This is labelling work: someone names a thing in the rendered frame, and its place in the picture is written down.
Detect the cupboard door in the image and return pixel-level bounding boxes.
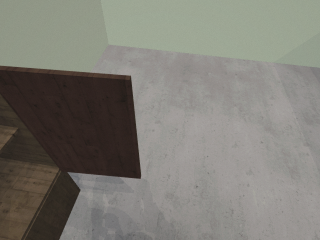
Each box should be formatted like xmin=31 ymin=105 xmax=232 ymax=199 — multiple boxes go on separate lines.
xmin=0 ymin=65 xmax=141 ymax=179

